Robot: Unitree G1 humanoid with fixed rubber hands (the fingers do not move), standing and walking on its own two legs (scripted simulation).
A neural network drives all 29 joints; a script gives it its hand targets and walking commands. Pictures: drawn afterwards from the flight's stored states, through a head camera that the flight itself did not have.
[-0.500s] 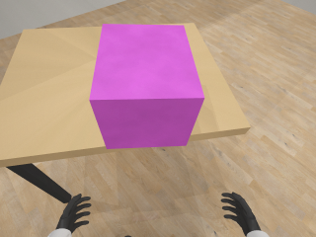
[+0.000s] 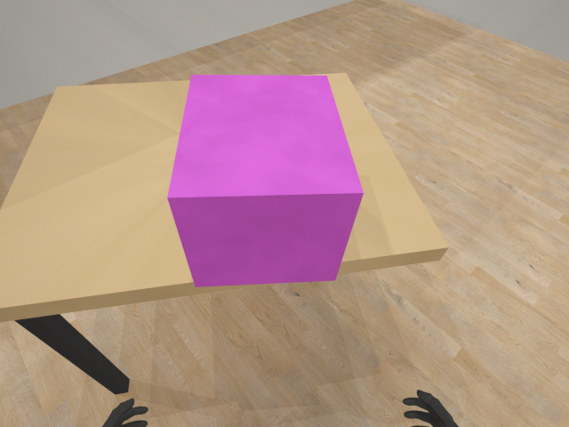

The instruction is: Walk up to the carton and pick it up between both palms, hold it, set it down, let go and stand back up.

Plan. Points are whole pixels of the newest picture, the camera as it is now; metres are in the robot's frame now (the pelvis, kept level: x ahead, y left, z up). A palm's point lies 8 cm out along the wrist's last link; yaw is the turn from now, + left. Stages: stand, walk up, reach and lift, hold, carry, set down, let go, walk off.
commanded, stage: stand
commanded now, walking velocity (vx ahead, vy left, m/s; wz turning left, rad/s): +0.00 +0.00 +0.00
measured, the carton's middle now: (263, 177) +0.53 +0.04 +0.03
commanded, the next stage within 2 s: none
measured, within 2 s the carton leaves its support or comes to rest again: neither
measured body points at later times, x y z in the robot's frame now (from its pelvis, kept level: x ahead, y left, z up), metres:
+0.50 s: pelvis -0.02 +0.01 +0.00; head -0.05 +0.02 +0.45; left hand +0.04 +0.28 -0.14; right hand +0.11 -0.22 -0.11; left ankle +0.05 +0.12 -0.74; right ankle -0.03 -0.10 -0.74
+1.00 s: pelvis -0.04 +0.02 +0.00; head -0.09 +0.03 +0.45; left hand -0.01 +0.29 -0.14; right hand +0.06 -0.22 -0.13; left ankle +0.05 +0.12 -0.74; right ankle -0.03 -0.10 -0.74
